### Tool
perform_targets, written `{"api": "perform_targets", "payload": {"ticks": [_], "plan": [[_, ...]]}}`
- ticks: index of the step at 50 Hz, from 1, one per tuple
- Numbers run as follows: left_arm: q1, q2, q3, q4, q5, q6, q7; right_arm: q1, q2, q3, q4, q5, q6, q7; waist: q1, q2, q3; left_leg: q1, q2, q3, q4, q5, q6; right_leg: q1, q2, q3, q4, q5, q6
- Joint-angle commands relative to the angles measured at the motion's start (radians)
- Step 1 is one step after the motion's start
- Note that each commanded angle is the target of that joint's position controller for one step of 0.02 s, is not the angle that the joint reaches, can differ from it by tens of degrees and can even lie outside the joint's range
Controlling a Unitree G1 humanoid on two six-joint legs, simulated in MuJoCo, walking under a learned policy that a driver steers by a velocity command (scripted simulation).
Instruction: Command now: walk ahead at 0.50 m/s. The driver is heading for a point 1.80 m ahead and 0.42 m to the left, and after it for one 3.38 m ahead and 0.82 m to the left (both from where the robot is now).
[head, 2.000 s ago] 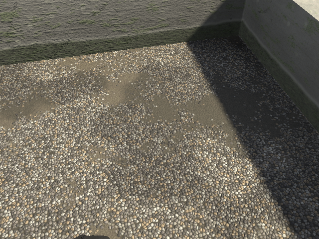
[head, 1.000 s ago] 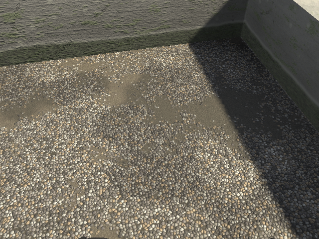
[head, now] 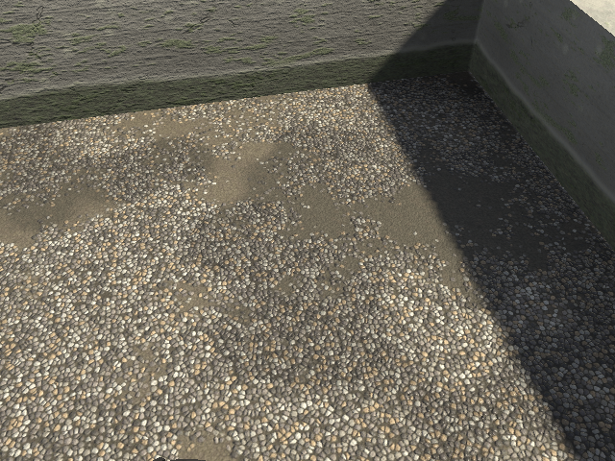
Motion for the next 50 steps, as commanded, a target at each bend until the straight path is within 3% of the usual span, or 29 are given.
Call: {"api": "perform_targets", "payload": {"ticks": [1, 2, 4, 6, 8, 10, 12, 14, 15, 17, 19, 21, 23, 24, 26, 27, 30, 31, 33, 34, 36, 37, 39, 41, 42, 44, 45, 48, 50], "plan": [[-0.089, 0.072, 0.020, -0.094, -0.010, -0.013, 0.011, -0.081, -0.051, -0.013, -0.087, 0.002, -0.023, -0.003, -0.015, -0.011, -0.037, 0.012, 0.014, -0.018, -0.091, 0.143, 0.022, -0.005, -0.078, 0.108, -0.174, 0.131, -0.017], [-0.137, 0.064, 0.017, -0.117, -0.003, -0.012, -0.003, -0.130, -0.070, -0.015, -0.111, 0.003, -0.014, -0.001, 0.004, -0.001, 0.012, -0.028, 0.034, -0.035, -0.080, 0.331, 0.021, -0.026, -0.073, 0.068, -0.115, 0.320, -0.014], [-0.034, 0.062, 0.018, -0.082, 0.001, -0.014, 0.005, -0.049, -0.065, -0.020, -0.076, 0.000, -0.020, -0.003, -0.004, 0.005, -0.132, 0.051, 0.021, -0.022, -0.077, 0.172, 0.021, 0.035, -0.074, 0.088, -0.145, 0.173, -0.014], [-0.126, 0.064, 0.018, -0.113, 0.001, -0.014, -0.003, -0.121, -0.068, -0.014, -0.108, 0.001, -0.016, -0.002, 0.005, -0.006, -0.005, -0.023, 0.036, -0.038, -0.081, 0.341, 0.021, -0.016, -0.070, 0.065, -0.109, 0.326, -0.013], [-0.034, 0.064, 0.019, -0.082, 0.000, -0.016, 0.006, -0.053, -0.066, -0.020, -0.076, 0.002, -0.022, -0.005, -0.004, 0.009, -0.130, 0.050, 0.021, -0.022, -0.075, 0.176, 0.022, 0.037, -0.073, 0.086, -0.143, 0.173, -0.013], [-0.128, 0.063, 0.018, -0.114, 0.000, -0.013, -0.003, -0.123, -0.067, -0.013, -0.108, 0.001, -0.015, -0.002, 0.005, -0.008, -0.003, -0.024, 0.035, -0.036, -0.078, 0.339, 0.021, -0.018, -0.071, 0.064, -0.110, 0.327, -0.013], [-0.034, 0.063, 0.018, -0.082, -0.001, -0.015, 0.006, -0.052, -0.066, -0.020, -0.075, 0.001, -0.021, -0.004, -0.004, 0.005, -0.131, 0.049, 0.019, -0.020, -0.072, 0.172, 0.021, 0.036, -0.074, 0.087, -0.144, 0.175, -0.014], [-0.081, 0.070, 0.019, -0.096, -0.009, -0.010, 0.011, -0.074, -0.051, -0.012, -0.081, 0.000, -0.025, -0.002, -0.012, -0.015, -0.044, 0.012, 0.015, -0.018, -0.087, 0.142, 0.020, -0.003, -0.079, 0.106, -0.173, 0.133, -0.018], [-0.130, 0.064, 0.017, -0.117, -0.002, -0.011, -0.003, -0.125, -0.070, -0.014, -0.107, 0.002, -0.016, -0.001, 0.005, -0.007, 0.008, -0.027, 0.032, -0.034, -0.076, 0.334, 0.020, -0.022, -0.073, 0.067, -0.114, 0.325, -0.015], [-0.029, 0.063, 0.018, -0.083, 0.000, -0.014, 0.006, -0.047, -0.066, -0.020, -0.072, 0.000, -0.022, -0.004, -0.003, 0.002, -0.135, 0.051, 0.020, -0.020, -0.072, 0.175, 0.020, 0.037, -0.075, 0.088, -0.144, 0.178, -0.016], [-0.124, 0.064, 0.018, -0.115, 0.000, -0.013, -0.003, -0.120, -0.068, -0.014, -0.105, 0.000, -0.016, -0.002, 0.006, -0.007, -0.005, -0.024, 0.034, -0.035, -0.077, 0.342, 0.020, -0.016, -0.071, 0.064, -0.108, 0.330, -0.014], [-0.032, 0.064, 0.019, -0.083, -0.001, -0.015, 0.007, -0.051, -0.066, -0.020, -0.073, 0.001, -0.022, -0.005, -0.003, 0.007, -0.131, 0.050, 0.019, -0.019, -0.071, 0.177, 0.021, 0.037, -0.075, 0.086, -0.143, 0.177, -0.014], [-0.079, 0.070, 0.019, -0.097, -0.009, -0.010, 0.011, -0.073, -0.052, -0.012, -0.079, 0.000, -0.025, -0.003, -0.011, -0.014, -0.045, 0.012, 0.015, -0.018, -0.086, 0.146, 0.020, -0.003, -0.079, 0.104, -0.171, 0.136, -0.019], [-0.138, 0.063, 0.016, -0.121, -0.005, -0.010, -0.003, -0.128, -0.071, -0.015, -0.108, 0.002, -0.015, 0.001, 0.005, -0.008, 0.009, -0.033, 0.031, -0.032, -0.074, 0.333, 0.017, -0.022, -0.078, 0.066, -0.111, 0.345, -0.017], [-0.077, 0.057, 0.018, -0.101, 0.014, -0.017, -0.009, -0.096, -0.079, -0.021, -0.097, -0.004, -0.011, -0.001, 0.015, 0.001, -0.081, 0.007, 0.037, -0.037, -0.059, 0.373, 0.021, 0.017, -0.071, 0.052, -0.087, 0.371, -0.013], [-0.021, 0.062, 0.019, -0.079, 0.001, -0.018, 0.006, -0.041, -0.064, -0.020, -0.071, 0.000, -0.022, -0.005, -0.004, 0.004, -0.158, 0.059, 0.020, -0.019, -0.069, 0.179, 0.019, 0.049, -0.075, 0.083, -0.138, 0.185, -0.014], [-0.086, 0.071, 0.019, -0.100, -0.011, -0.007, 0.012, -0.081, -0.053, -0.013, -0.079, 0.001, -0.025, -0.002, -0.011, -0.014, -0.026, 0.005, 0.013, -0.016, -0.083, 0.142, 0.020, -0.014, -0.082, 0.107, -0.176, 0.130, -0.020], [-0.129, 0.064, 0.016, -0.120, -0.003, -0.008, -0.002, -0.126, -0.071, -0.014, -0.106, 0.002, -0.015, -0.001, 0.005, -0.008, 0.018, -0.032, 0.031, -0.032, -0.072, 0.335, 0.018, -0.032, -0.074, 0.065, -0.115, 0.319, -0.015], [-0.075, 0.056, 0.018, -0.102, 0.015, -0.017, -0.009, -0.093, -0.081, -0.022, -0.095, -0.004, -0.012, -0.001, 0.015, 0.003, -0.083, 0.008, 0.040, -0.040, -0.060, 0.379, 0.022, 0.019, -0.069, 0.050, -0.087, 0.363, -0.013], [-0.020, 0.062, 0.018, -0.079, 0.001, -0.019, 0.006, -0.040, -0.066, -0.021, -0.070, 0.001, -0.023, -0.005, -0.004, 0.008, -0.158, 0.059, 0.021, -0.021, -0.070, 0.183, 0.020, 0.050, -0.073, 0.080, -0.136, 0.181, -0.013], [-0.079, 0.071, 0.020, -0.097, -0.010, -0.012, 0.012, -0.077, -0.052, -0.013, -0.079, 0.001, -0.025, -0.004, -0.011, -0.009, -0.045, 0.010, 0.014, -0.018, -0.085, 0.144, 0.021, 0.000, -0.080, 0.101, -0.169, 0.137, -0.018], [-0.130, 0.064, 0.017, -0.119, -0.003, -0.011, -0.002, -0.129, -0.070, -0.014, -0.106, 0.002, -0.015, -0.002, 0.006, -0.004, 0.012, -0.031, 0.031, -0.033, -0.073, 0.334, 0.019, -0.026, -0.075, 0.063, -0.111, 0.325, -0.015], [-0.030, 0.061, 0.017, -0.085, 0.000, -0.014, 0.006, -0.049, -0.065, -0.019, -0.072, 0.000, -0.019, -0.004, -0.003, 0.003, -0.128, 0.045, 0.020, -0.021, -0.069, 0.178, 0.020, 0.031, -0.075, 0.083, -0.143, 0.172, -0.015], [-0.075, 0.069, 0.019, -0.097, -0.008, -0.011, 0.011, -0.072, -0.053, -0.013, -0.078, 0.000, -0.024, -0.002, -0.010, -0.014, -0.046, 0.011, 0.014, -0.018, -0.084, 0.146, 0.020, -0.003, -0.079, 0.101, -0.170, 0.133, -0.019], [-0.126, 0.064, 0.017, -0.119, -0.001, -0.012, -0.002, -0.124, -0.072, -0.014, -0.104, 0.001, -0.016, -0.001, 0.005, -0.006, 0.007, -0.029, 0.032, -0.034, -0.073, 0.339, 0.019, -0.023, -0.074, 0.062, -0.110, 0.325, -0.015], [-0.077, 0.057, 0.017, -0.102, 0.013, -0.018, -0.009, -0.098, -0.081, -0.021, -0.097, -0.003, -0.011, -0.002, 0.014, 0.005, -0.073, 0.003, 0.039, -0.040, -0.059, 0.380, 0.022, 0.013, -0.070, 0.048, -0.086, 0.361, -0.012], [-0.021, 0.062, 0.018, -0.081, 0.000, -0.019, 0.006, -0.042, -0.065, -0.020, -0.071, 0.001, -0.021, -0.006, -0.004, 0.007, -0.154, 0.056, 0.021, -0.020, -0.068, 0.183, 0.020, 0.046, -0.074, 0.079, -0.136, 0.181, -0.013], [-0.129, 0.063, 0.016, -0.119, -0.003, -0.011, -0.002, -0.128, -0.069, -0.014, -0.105, 0.002, -0.014, -0.001, 0.005, -0.007, 0.010, -0.032, 0.030, -0.031, -0.070, 0.332, 0.018, -0.027, -0.076, 0.062, -0.111, 0.327, -0.015], [-0.027, 0.061, 0.017, -0.085, 0.000, -0.015, 0.006, -0.048, -0.065, -0.019, -0.071, 0.000, -0.019, -0.004, -0.003, 0.002, -0.129, 0.045, 0.019, -0.020, -0.067, 0.176, 0.019, 0.031, -0.077, 0.082, -0.142, 0.173, -0.016]]}}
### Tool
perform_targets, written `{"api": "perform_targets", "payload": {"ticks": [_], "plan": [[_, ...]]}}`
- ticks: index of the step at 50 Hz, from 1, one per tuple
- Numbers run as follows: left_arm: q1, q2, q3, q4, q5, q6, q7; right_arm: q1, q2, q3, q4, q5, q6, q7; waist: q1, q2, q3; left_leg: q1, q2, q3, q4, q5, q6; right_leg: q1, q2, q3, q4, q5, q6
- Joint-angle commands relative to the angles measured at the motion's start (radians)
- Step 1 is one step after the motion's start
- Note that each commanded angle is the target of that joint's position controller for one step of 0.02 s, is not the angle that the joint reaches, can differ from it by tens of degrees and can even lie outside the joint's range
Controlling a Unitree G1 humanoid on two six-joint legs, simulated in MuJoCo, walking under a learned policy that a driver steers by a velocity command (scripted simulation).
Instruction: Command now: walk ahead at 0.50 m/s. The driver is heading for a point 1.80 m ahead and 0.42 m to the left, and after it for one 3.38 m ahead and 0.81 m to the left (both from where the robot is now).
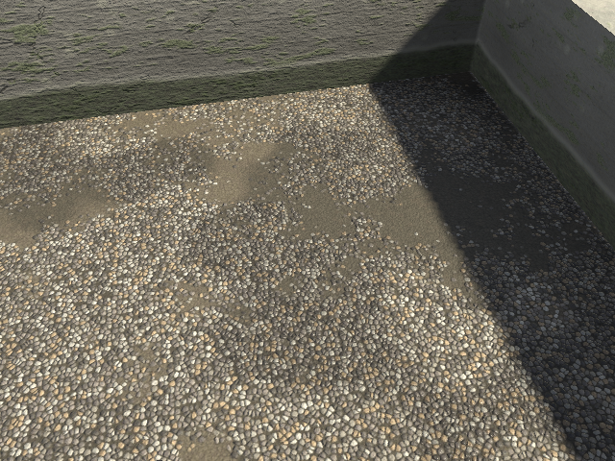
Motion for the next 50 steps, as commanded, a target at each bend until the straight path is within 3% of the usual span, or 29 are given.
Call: {"api": "perform_targets", "payload": {"ticks": [1, 3, 5, 6, 8, 9, 10, 11, 13, 14, 16, 18, 19, 20, 22, 23, 25, 26, 29, 30, 32, 33, 35, 36, 39, 40, 41, 45, 50], "plan": [[-0.066, 0.067, 0.019, -0.087, -0.007, -0.017, 0.009, -0.066, -0.052, -0.015, -0.083, 0.000, -0.022, -0.002, -0.011, -0.013, -0.065, 0.021, 0.011, -0.013, -0.084, 0.161, 0.022, 0.006, -0.075, 0.102, -0.171, 0.152, -0.013], [-0.131, 0.063, 0.017, -0.115, -0.002, -0.016, -0.002, -0.126, -0.070, -0.016, -0.110, 0.001, -0.015, -0.001, 0.005, -0.005, 0.008, -0.028, 0.029, -0.031, -0.078, 0.343, 0.023, -0.020, -0.072, 0.070, -0.119, 0.331, -0.012], [-0.082, 0.056, 0.018, -0.098, 0.013, -0.022, -0.008, -0.100, -0.080, -0.022, -0.102, -0.004, -0.011, -0.001, 0.014, 0.006, -0.073, 0.003, 0.037, -0.038, -0.064, 0.385, 0.026, 0.015, -0.068, 0.055, -0.094, 0.367, -0.009], [-0.025, 0.061, 0.019, -0.076, 0.000, -0.023, 0.006, -0.045, -0.064, -0.021, -0.076, 0.001, -0.021, -0.005, -0.004, 0.007, -0.154, 0.057, 0.018, -0.018, -0.074, 0.187, 0.024, 0.049, -0.072, 0.086, -0.145, 0.187, -0.010], [-0.083, 0.070, 0.020, -0.093, -0.010, -0.016, 0.012, -0.079, -0.050, -0.014, -0.085, 0.001, -0.024, -0.003, -0.011, -0.012, -0.045, 0.010, 0.010, -0.014, -0.088, 0.147, 0.023, 0.000, -0.079, 0.107, -0.178, 0.143, -0.015], [-0.134, 0.062, 0.017, -0.115, -0.003, -0.016, -0.002, -0.131, -0.068, -0.015, -0.111, 0.001, -0.014, -0.001, 0.005, -0.006, 0.011, -0.031, 0.027, -0.029, -0.076, 0.336, 0.022, -0.025, -0.074, 0.069, -0.119, 0.332, -0.012], [-0.099, 0.055, 0.017, -0.106, 0.009, -0.018, -0.007, -0.112, -0.078, -0.022, -0.104, -0.002, -0.010, 0.000, 0.013, 0.003, -0.047, -0.009, 0.033, -0.037, -0.066, 0.364, 0.025, 0.004, -0.071, 0.059, -0.104, 0.355, -0.010], [-0.032, 0.060, 0.017, -0.081, 0.000, -0.019, 0.006, -0.051, -0.064, -0.020, -0.077, 0.000, -0.019, -0.003, -0.003, 0.002, -0.128, 0.045, 0.016, -0.018, -0.072, 0.180, 0.023, 0.033, -0.075, 0.089, -0.151, 0.178, -0.012], [-0.078, 0.068, 0.019, -0.094, -0.009, -0.015, 0.011, -0.075, -0.051, -0.014, -0.083, 0.000, -0.024, -0.002, -0.010, -0.014, -0.046, 0.010, 0.011, -0.016, -0.088, 0.150, 0.023, -0.002, -0.079, 0.107, -0.179, 0.137, -0.016], [-0.130, 0.063, 0.017, -0.115, -0.002, -0.017, -0.002, -0.127, -0.070, -0.016, -0.109, 0.001, -0.015, -0.001, 0.005, -0.005, 0.008, -0.030, 0.028, -0.031, -0.077, 0.342, 0.023, -0.021, -0.073, 0.068, -0.118, 0.329, -0.012], [-0.030, 0.061, 0.018, -0.081, 0.000, -0.020, 0.006, -0.050, -0.066, -0.021, -0.076, 0.000, -0.020, -0.004, -0.002, 0.007, -0.130, 0.046, 0.017, -0.020, -0.074, 0.187, 0.025, 0.037, -0.074, 0.086, -0.148, 0.178, -0.012], [-0.125, 0.062, 0.017, -0.112, 0.000, -0.019, -0.003, -0.123, -0.068, -0.015, -0.109, 0.000, -0.014, -0.001, 0.006, -0.007, -0.003, -0.028, 0.030, -0.033, -0.077, 0.350, 0.023, -0.016, -0.071, 0.064, -0.113, 0.333, -0.011], [-0.094, 0.055, 0.018, -0.104, 0.010, -0.021, -0.006, -0.109, -0.079, -0.022, -0.102, -0.003, -0.012, -0.001, 0.013, 0.008, -0.061, -0.005, 0.035, -0.040, -0.067, 0.373, 0.027, 0.016, -0.071, 0.056, -0.098, 0.360, -0.010], [-0.031, 0.062, 0.018, -0.081, -0.001, -0.021, 0.007, -0.053, -0.065, -0.021, -0.077, 0.001, -0.020, -0.004, -0.003, 0.007, -0.132, 0.046, 0.015, -0.018, -0.071, 0.183, 0.024, 0.039, -0.075, 0.085, -0.147, 0.184, -0.011], [-0.078, 0.068, 0.019, -0.094, -0.009, -0.015, 0.012, -0.076, -0.050, -0.014, -0.083, 0.000, -0.023, -0.002, -0.010, -0.015, -0.045, 0.008, 0.010, -0.015, -0.086, 0.151, 0.023, -0.001, -0.080, 0.105, -0.177, 0.141, -0.016], [-0.129, 0.062, 0.017, -0.115, -0.002, -0.016, -0.002, -0.127, -0.069, -0.015, -0.109, 0.000, -0.014, 0.000, 0.005, -0.007, 0.007, -0.031, 0.027, -0.030, -0.075, 0.342, 0.022, -0.021, -0.073, 0.066, -0.117, 0.332, -0.012], [-0.080, 0.055, 0.018, -0.099, 0.013, -0.022, -0.009, -0.099, -0.079, -0.022, -0.102, -0.004, -0.010, -0.001, 0.014, 0.004, -0.074, 0.001, 0.035, -0.037, -0.061, 0.384, 0.025, 0.015, -0.070, 0.051, -0.092, 0.368, -0.009], [-0.023, 0.060, 0.018, -0.077, 0.000, -0.024, 0.006, -0.044, -0.064, -0.022, -0.076, 0.001, -0.020, -0.005, -0.004, 0.006, -0.155, 0.055, 0.017, -0.018, -0.071, 0.186, 0.023, 0.049, -0.074, 0.083, -0.143, 0.187, -0.010], [-0.086, 0.070, 0.019, -0.098, -0.011, -0.013, 0.012, -0.084, -0.052, -0.014, -0.084, 0.001, -0.023, -0.001, -0.010, -0.014, -0.026, 0.001, 0.008, -0.014, -0.084, 0.146, 0.022, -0.012, -0.083, 0.108, -0.182, 0.135, -0.018], [-0.130, 0.063, 0.016, -0.117, -0.003, -0.013, -0.002, -0.128, -0.070, -0.015, -0.110, 0.001, -0.013, 0.000, 0.005, -0.009, 0.018, -0.036, 0.026, -0.029, -0.073, 0.339, 0.020, -0.031, -0.074, 0.066, -0.120, 0.326, -0.012], [-0.077, 0.055, 0.018, -0.099, 0.015, -0.023, -0.009, -0.096, -0.081, -0.023, -0.100, -0.005, -0.010, -0.001, 0.014, 0.005, -0.079, 0.002, 0.036, -0.039, -0.062, 0.388, 0.026, 0.019, -0.069, 0.050, -0.091, 0.365, -0.009], [-0.020, 0.060, 0.019, -0.077, 0.001, -0.025, 0.006, -0.043, -0.065, -0.022, -0.075, 0.001, -0.021, -0.005, -0.003, 0.009, -0.157, 0.055, 0.017, -0.020, -0.072, 0.189, 0.023, 0.051, -0.073, 0.080, -0.142, 0.184, -0.010], [-0.068, 0.069, 0.019, -0.089, -0.010, -0.017, 0.012, -0.069, -0.050, -0.014, -0.079, 0.001, -0.023, -0.003, -0.011, -0.008, -0.048, 0.009, 0.010, -0.020, -0.093, 0.133, 0.024, 0.004, -0.083, 0.105, -0.181, 0.130, -0.017], [-0.116, 0.062, 0.015, -0.109, -0.002, -0.017, -0.001, -0.118, -0.066, -0.014, -0.105, -0.001, -0.012, -0.001, 0.004, -0.003, 0.018, -0.037, 0.028, -0.038, -0.088, 0.312, 0.023, -0.022, -0.078, 0.072, -0.129, 0.313, -0.015], [-0.052, 0.040, 0.006, -0.079, 0.015, -0.025, -0.010, -0.079, -0.058, -0.012, -0.088, -0.008, -0.005, 0.000, 0.010, 0.003, -0.066, -0.001, 0.045, -0.061, -0.123, 0.311, 0.022, 0.032, -0.085, 0.077, -0.154, 0.313, -0.010], [0.009, 0.032, -0.001, -0.046, 0.000, -0.026, 0.004, -0.010, -0.042, -0.010, -0.041, -0.001, -0.012, -0.002, -0.011, 0.020, -0.128, 0.078, 0.038, -0.062, -0.186, 0.102, 0.019, 0.048, -0.097, 0.112, -0.233, 0.105, -0.007], [-0.096, 0.044, 0.002, -0.079, 0.001, -0.025, -0.005, -0.112, -0.042, -0.004, -0.088, -0.004, -0.006, 0.000, 0.001, 0.001, 0.036, -0.009, 0.047, -0.071, -0.188, 0.283, 0.016, -0.007, -0.089, 0.099, -0.214, 0.275, -0.005], [-0.018, 0.054, 0.005, -0.033, 0.014, -0.033, -0.012, -0.062, -0.067, -0.012, -0.045, -0.009, -0.002, 0.002, 0.000, 0.008, -0.030, 0.055, 0.076, -0.097, -0.273, 0.320, 0.014, 0.088, -0.110, 0.119, -0.295, 0.342, -0.009], [0.000, 0.071, 0.018, -0.005, -0.002, -0.039, -0.013, -0.037, -0.076, -0.023, -0.016, -0.001, -0.003, 0.002, -0.006, -0.003, -0.067, 0.103, 0.084, -0.088, -0.317, 0.359, 0.013, 0.157, -0.115, 0.125, -0.343, 0.429, -0.020]]}}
